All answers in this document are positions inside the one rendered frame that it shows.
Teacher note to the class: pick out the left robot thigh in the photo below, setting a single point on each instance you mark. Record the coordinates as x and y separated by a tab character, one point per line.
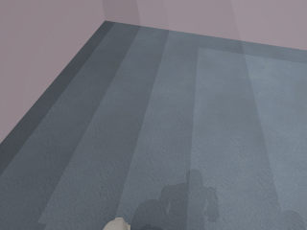
117	224

